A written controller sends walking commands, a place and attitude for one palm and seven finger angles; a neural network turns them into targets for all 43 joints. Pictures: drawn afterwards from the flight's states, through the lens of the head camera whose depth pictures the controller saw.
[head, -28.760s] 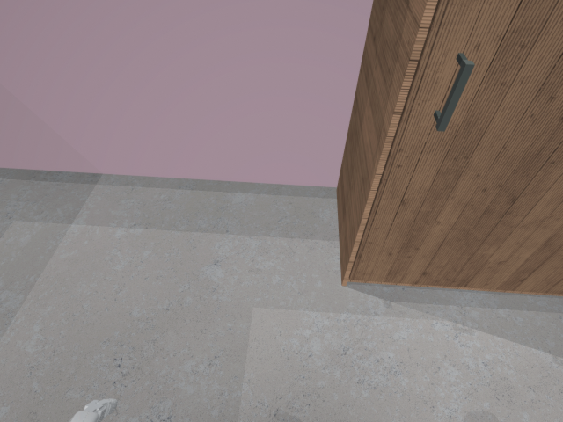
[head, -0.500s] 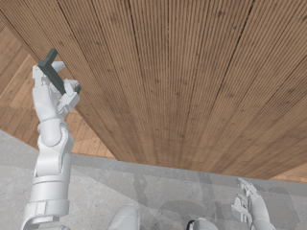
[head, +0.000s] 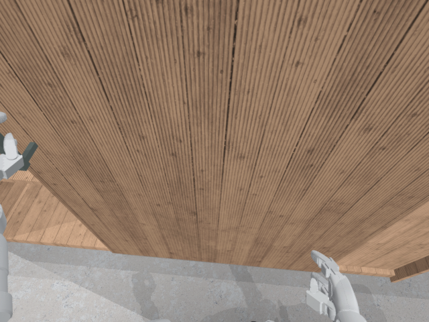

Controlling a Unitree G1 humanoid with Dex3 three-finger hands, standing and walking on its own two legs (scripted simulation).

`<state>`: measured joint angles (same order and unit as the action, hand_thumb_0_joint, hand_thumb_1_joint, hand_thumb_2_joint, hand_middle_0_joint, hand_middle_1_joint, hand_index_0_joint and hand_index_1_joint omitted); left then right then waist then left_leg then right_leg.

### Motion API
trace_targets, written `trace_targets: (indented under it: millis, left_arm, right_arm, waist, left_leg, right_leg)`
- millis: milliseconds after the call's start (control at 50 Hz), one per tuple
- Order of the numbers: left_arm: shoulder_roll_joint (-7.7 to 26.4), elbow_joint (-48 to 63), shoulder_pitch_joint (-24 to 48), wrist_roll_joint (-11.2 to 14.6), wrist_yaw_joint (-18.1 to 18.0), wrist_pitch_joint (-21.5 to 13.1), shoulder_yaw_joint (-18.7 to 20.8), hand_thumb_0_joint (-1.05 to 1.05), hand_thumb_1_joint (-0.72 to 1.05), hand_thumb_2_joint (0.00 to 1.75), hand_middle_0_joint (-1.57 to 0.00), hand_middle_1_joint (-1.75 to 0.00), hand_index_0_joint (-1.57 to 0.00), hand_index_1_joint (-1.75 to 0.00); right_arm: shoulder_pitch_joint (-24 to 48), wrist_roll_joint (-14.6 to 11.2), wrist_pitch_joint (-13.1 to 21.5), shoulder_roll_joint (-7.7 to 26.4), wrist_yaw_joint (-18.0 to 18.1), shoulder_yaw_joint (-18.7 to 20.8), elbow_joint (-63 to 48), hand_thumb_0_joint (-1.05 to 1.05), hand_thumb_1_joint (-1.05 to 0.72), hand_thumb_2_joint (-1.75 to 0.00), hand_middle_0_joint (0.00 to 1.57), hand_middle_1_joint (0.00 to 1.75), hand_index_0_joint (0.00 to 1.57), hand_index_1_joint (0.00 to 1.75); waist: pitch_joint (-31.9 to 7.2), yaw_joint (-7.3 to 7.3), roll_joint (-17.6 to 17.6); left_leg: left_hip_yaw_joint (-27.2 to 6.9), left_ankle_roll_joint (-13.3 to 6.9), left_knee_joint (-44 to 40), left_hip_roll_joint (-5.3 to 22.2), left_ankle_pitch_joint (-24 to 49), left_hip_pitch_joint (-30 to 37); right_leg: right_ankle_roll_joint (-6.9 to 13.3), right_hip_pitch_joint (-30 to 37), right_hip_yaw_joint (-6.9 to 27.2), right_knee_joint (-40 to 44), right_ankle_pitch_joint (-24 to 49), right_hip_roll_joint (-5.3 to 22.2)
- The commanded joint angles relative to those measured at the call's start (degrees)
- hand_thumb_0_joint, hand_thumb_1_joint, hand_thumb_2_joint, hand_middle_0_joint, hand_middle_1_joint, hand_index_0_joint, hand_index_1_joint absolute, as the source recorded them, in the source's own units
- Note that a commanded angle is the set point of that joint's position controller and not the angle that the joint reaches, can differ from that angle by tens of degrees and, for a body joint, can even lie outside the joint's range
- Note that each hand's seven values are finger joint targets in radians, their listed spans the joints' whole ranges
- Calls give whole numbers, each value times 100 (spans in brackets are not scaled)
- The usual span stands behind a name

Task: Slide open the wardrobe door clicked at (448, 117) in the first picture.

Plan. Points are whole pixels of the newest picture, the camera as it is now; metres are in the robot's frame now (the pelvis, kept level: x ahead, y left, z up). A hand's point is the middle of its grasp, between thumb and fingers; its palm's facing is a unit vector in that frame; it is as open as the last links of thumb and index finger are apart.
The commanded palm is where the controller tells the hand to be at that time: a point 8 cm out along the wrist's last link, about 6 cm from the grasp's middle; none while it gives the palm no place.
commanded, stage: stop walking and hold the door there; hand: left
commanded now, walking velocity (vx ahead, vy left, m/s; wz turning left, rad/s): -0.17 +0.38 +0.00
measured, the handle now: (5, 133) +0.34 +0.43 +0.12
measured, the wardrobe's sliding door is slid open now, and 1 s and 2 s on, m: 0.55 0.55 0.55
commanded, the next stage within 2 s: none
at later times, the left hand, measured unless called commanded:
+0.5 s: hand (11, 156) +0.30 +0.39 +0.12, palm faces +0.58 -0.78 -0.23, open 5.9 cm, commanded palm +0.25 +0.41 +0.10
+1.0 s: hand (9, 157) +0.29 +0.39 +0.12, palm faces +0.49 -0.83 -0.26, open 5.6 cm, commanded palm +0.25 +0.41 +0.10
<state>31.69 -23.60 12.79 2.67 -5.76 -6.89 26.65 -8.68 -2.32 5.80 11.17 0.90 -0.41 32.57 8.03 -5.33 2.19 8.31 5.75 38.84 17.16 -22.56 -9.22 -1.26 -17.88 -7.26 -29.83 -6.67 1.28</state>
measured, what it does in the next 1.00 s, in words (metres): walks backwards: left foot, then right foot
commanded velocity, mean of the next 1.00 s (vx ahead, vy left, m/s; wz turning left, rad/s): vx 0.00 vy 0.04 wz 0.00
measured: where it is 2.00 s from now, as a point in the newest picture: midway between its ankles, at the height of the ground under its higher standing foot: outside the picture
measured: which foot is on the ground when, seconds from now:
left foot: up 0.00-0.36, down 0.38-1.00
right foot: down 0.00-0.40, up 0.42-0.60, down 0.62-1.00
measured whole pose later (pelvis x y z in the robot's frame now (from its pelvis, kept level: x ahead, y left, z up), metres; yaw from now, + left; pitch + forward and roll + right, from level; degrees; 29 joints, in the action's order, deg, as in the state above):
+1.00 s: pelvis -0.11 +0.07 +0.01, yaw -6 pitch -1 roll -2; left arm 33.8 -54.6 29.0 0.9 -8.1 -8.9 22.7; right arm -18.0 -3.1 4.7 16.0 7.1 -1.0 42.0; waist 0.5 2.2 0.0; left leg 4.0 -1.7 26.5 2.2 -6.8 -18.6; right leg -0.6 -15.3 -1.2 -28.0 -16.4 0.9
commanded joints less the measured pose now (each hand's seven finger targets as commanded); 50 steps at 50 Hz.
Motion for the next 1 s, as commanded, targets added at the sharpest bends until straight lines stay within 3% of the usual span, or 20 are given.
trace_targets:
  millis: [0, 20, 40, 100, 220, 300, 340, 380, 400, 420, 440, 460, 500, 560, 640, 660, 700, 780, 840, 980]
  left_arm:
    - [2434, -262, 475, -321, -199, -328, 1316, 0, 90, 90, -45, -140, -45, -140]
    - [2578, -502, 278, -336, -203, -320, 1321, 0, 90, 90, -45, -140, -45, -140]
    - [2419, -262, 486, -189, -266, -433, 1448, 0, 90, 90, -45, -140, -45, -140]
    - [2530, -1124, 566, -141, -284, -570, 1848, 0, 90, 90, -45, -140, -45, -140]
    - [2281, -955, 1358, -105, -223, -647, 1234, 0, 90, 90, -45, -140, -45, -140]
    - [2129, -941, 1501, -202, -262, -683, 1051, 0, 90, 90, -45, -140, -45, -140]
    - [2277, -601, 1612, -227, -253, -830, 1068, 0, 90, 90, -45, -140, -45, -140]
    - [1981, -4, 1877, -178, -224, -917, 770, 0, 90, 90, -45, -140, -45, -140]
    - [1746, -139, 1772, -232, -198, -847, 500, 0, 90, 90, -45, -140, -45, -140]
    - [1751, 4, 1983, -236, -206, -819, 430, 0, 90, 90, -45, -140, -45, -140]
    - [1974, -112, 1951, -272, -240, -764, 595, 0, 90, 90, -45, -140, -45, -140]
    - [1515, -169, 1905, -267, -192, -688, 192, 0, 90, 90, -45, -140, -45, -140]
    - [1472, -363, 1905, -228, -182, -572, 190, 0, 90, 90, -45, -140, -45, -140]
    - [1372, -466, 2219, -261, -145, -481, -110, 0, 90, 90, -45, -140, -45, -140]
    - [1943, -1142, 2053, -350, -223, -434, 307, 0, 90, 90, -45, -140, -45, -140]
    - [2136, -1422, 2036, -252, -219, -387, 583, 0, 90, 90, -45, -140, -45, -140]
    - [1975, -1687, 2362, -200, -179, -356, 396, 0, 90, 90, -45, -140, -45, -140]
    - [1589, -1960, 2722, -229, -130, -435, -93, 0, 90, 90, -45, -140, -45, -140]
    - [1521, -2148, 2819, -248, -190, -466, -195, 0, 90, 90, -45, -140, -45, -140]
    - [1014, -2275, 3227, -247, -107, -459, -782, 0, 90, 90, -45, -140, -45, -140]
  right_arm:
    - [244, 41, 17, 957, 406, 346, -361, 0, -90, -90, 20, 30, 20, 30]
    - [133, 0, -79, 1198, 408, 339, -213, 0, -90, -90, 20, 30, 20, 30]
    - [150, -76, -76, 1179, 351, 359, -203, 0, -90, -90, 20, 30, 20, 30]
    - [425, -66, -71, 1308, 333, 360, 83, 0, -90, -90, 20, 30, 20, 30]
    - [198, -55, 94, 1470, 348, 496, 235, 0, -90, -90, 20, 30, 20, 30]
    - [-122, 12, 163, 1418, 374, 479, 293, 0, -90, -90, 20, 30, 20, 30]
    - [-239, 40, 120, 1532, 408, 483, 318, 0, -90, -90, 20, 30, 20, 30]
    - [-219, -36, 101, 1665, 422, 467, 69, 0, -90, -90, 20, 30, 20, 30]
    - [-239, -49, 88, 1394, 427, 419, 34, 0, -90, -90, 20, 30, 20, 30]
    - [-173, 5, 109, 1244, 469, 392, 40, 0, -90, -90, 20, 30, 20, 30]
    - [-223, 9, 119, 1282, 505, 410, 98, 0, -90, -90, 20, 30, 20, 30]
    - [-344, 1, 150, 1258, 503, 394, 104, 0, -90, -90, 20, 30, 20, 30]
    - [-588, -6, 194, 1396, 493, 391, 248, 0, -90, -90, 20, 30, 20, 30]
    - [-630, 2, 254, 1400, 497, 324, 204, 0, -90, -90, 20, 30, 20, 30]
    - [-581, 54, 189, 1349, 527, 288, 226, 0, -90, -90, 20, 30, 20, 30]
    - [-665, -21, 131, 1409, 527, 319, 335, 0, -90, -90, 20, 30, 20, 30]
    - [-541, -59, 69, 1372, 563, 316, 313, 0, -90, -90, 20, 30, 20, 30]
    - [-472, -22, 46, 1412, 626, 270, 276, 0, -90, -90, 20, 30, 20, 30]
    - [-527, -65, 51, 1415, 671, 218, 297, 0, -90, -90, 20, 30, 20, 30]
    - [-657, -45, 133, 1440, 649, 245, 339, 0, -90, -90, 20, 30, 20, 30]
  waist:
    - [-2291, 441, -830]
    - [-2184, 435, -902]
    - [-2556, 443, -1529]
    - [-2291, 482, -1729]
    - [-1753, 585, -1102]
    - [-1675, 601, -1003]
    - [-1562, 582, 34]
    - [-1249, 474, 1803]
    - [-1245, 509, 1731]
    - [-1110, 543, 2175]
    - [-1115, 510, 1863]
    - [-1151, 508, 1710]
    - [-1464, 502, 1468]
    - [-1745, 599, 1131]
    - [-2038, 712, 566]
    - [-2271, 627, -355]
    - [-2062, 633, -904]
    - [-1578, 685, 147]
    - [-1407, 625, 778]
    - [-1625, 659, 954]
  left_leg:
    - [-1091, -518, 3240, -1388, -1422, -1802]
    - [-1123, -468, 3454, -1376, -1199, -1925]
    - [-1380, -446, 3747, -1426, -982, -1975]
    - [-1318, -425, 3601, -1479, -314, -2034]
    - [-998, -593, 1757, -1438, -299, -1053]
    - [-637, -663, -152, -1585, 40, -146]
    - [-726, -681, -1380, -1475, 486, -50]
    - [-2767, -1319, -2661, 10, 259, -827]
    - [-2610, -1534, -2993, 133, -105, -1457]
    - [-2719, -1675, -3052, 122, -32, -1670]
    - [-2296, -1665, -2705, 8, 409, -1518]
    - [-1816, -1562, -2342, -250, 959, -1249]
    - [-1208, -1261, -1784, -571, 1848, -438]
    - [-1269, -987, -1383, -690, 2412, -73]
    - [-810, -632, -937, -1018, 2317, -572]
    - [-768, -573, -794, -1123, 1979, -638]
    - [-785, -611, -735, -1223, 1215, -575]
    - [-1364, -831, -1825, -778, -66, -426]
    - [-2167, -1065, -2939, -324, -1412, -1099]
    - [-1521, -923, -2659, -567, -981, -902]
  right_leg:
    - [705, 1980, 2156, 197, 6148, 2176]
    - [853, 1856, 2250, 200, 5466, 2183]
    - [866, 2099, 2205, 155, 4480, 2069]
    - [690, 1534, 1503, 447, 2551, 1696]
    - [710, -3, 1654, 1227, -439, 1756]
    - [596, -511, 1381, 1370, -1920, 1264]
    - [402, -253, 1026, 702, -1677, 809]
    - [65, -369, 369, -1026, -1835, -157]
    - [101, 0, 573, -2074, -1903, -286]
    - [85, -131, 756, -2579, -1938, -166]
    - [73, -92, 839, -2619, -1675, -57]
    - [38, -33, 725, -2160, -1575, -55]
    - [3, 95, 378, -835, -1603, -162]
    - [-1, 757, 282, 756, -737, -188]
    - [344, 1422, 1017, 546, 1752, 700]
    - [347, 1434, 1081, 473, 1521, 633]
    - [422, 902, 1345, 744, 563, 806]
    - [170, -21, 884, 714, -1674, 247]
    - [115, 447, 624, -199, -1513, -85]
    - [123, 847, 606, 281, -1189, -54]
